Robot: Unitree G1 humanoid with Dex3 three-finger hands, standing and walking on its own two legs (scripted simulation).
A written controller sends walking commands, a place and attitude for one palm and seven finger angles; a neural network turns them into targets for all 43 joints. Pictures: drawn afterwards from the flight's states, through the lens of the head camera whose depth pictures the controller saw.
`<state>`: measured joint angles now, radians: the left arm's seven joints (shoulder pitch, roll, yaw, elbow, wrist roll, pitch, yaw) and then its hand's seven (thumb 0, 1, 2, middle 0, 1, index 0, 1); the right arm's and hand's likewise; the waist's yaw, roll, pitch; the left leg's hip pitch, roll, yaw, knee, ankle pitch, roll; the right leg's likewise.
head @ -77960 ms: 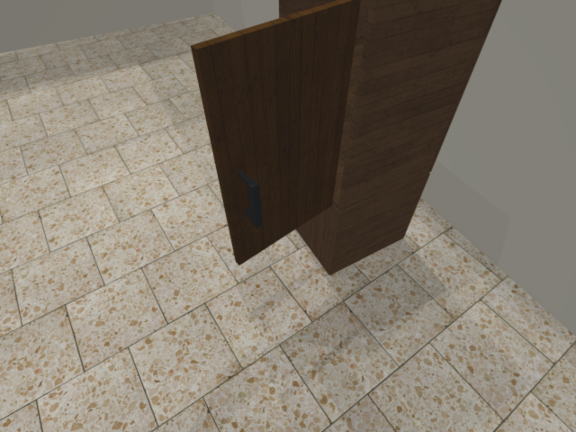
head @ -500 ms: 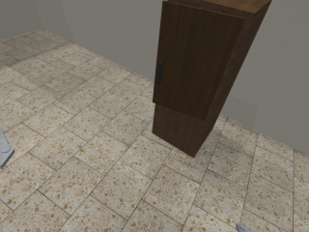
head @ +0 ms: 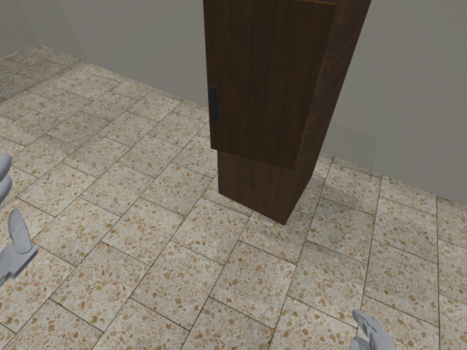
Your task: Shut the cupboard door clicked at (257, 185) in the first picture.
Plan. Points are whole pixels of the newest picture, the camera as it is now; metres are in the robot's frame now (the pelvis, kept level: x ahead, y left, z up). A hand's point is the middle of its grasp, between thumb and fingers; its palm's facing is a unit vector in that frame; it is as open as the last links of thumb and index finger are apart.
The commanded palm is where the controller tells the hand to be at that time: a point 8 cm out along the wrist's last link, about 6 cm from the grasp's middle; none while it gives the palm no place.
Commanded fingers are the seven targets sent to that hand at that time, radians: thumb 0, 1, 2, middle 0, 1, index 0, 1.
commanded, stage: stop stepping back and stand still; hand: left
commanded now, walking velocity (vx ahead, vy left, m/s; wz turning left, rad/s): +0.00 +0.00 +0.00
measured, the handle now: (215, 101) +0.90 +0.10 -0.08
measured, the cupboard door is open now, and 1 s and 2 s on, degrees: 11 11 11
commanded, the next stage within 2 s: let the arm hang, fingers relaxed in 0.30 s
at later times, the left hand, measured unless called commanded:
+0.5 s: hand (68, 274) +0.22 +0.26 +0.05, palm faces +0.19 -0.84 -0.50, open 7.4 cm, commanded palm none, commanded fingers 0.00 0.90 0.90 -0.20 -0.30 -0.20 -0.30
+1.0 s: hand out of the picture -0.10 +0.22 -0.16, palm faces +0.03 -0.98 -0.21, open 7.3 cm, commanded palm none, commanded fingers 0.00 0.90 0.90 -0.20 -0.30 -0.20 -0.30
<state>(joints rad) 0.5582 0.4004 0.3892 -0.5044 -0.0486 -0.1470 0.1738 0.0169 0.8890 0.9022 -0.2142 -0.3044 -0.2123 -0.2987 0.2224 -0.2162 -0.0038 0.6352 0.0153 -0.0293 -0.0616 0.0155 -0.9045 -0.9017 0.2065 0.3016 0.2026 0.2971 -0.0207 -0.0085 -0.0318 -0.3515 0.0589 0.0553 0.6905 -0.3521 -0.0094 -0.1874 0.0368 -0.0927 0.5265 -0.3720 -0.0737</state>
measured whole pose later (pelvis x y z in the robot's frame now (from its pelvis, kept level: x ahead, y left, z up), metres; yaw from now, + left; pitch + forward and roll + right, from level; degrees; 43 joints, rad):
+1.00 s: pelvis -0.03 +0.03 +0.01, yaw +0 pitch -2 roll -1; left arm 0.38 0.19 0.01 1.15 0.01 0.02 0.02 0.00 0.93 0.90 -0.20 -0.30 -0.20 -0.30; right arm 0.32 -0.16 0.01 1.11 -0.01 0.03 -0.03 0.01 -0.91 -0.90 0.20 0.30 0.20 0.30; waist 0.00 0.00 0.06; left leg -0.23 0.01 0.08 0.41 -0.15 0.04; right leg -0.10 0.00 -0.08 0.39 -0.26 -0.02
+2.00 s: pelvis -0.02 +0.02 +0.01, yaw +0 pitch -2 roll +0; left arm 0.28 0.18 0.01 1.15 0.01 -0.01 0.02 0.01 0.91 0.90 -0.20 -0.30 -0.20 -0.30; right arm 0.25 -0.18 -0.01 1.13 -0.01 0.01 -0.03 0.01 -0.91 -0.90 0.20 0.30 0.20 0.30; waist -0.01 0.01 0.05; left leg -0.20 0.01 0.08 0.38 -0.15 0.02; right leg -0.07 0.01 -0.07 0.38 -0.27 -0.03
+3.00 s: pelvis +0.03 +0.00 +0.01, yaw +29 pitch +1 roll +2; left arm 0.27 0.20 0.06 0.91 0.03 -0.01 0.01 0.00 0.91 0.90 -0.20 -0.30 -0.20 -0.30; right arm 0.22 -0.27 -0.10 0.92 -0.03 0.07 0.03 0.01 -0.91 -0.90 0.20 0.30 0.20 0.30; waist -0.03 0.04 0.04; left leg -0.59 -0.02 -0.01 1.13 -0.33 -0.04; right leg -0.15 -0.06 -0.10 0.46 -0.32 -0.02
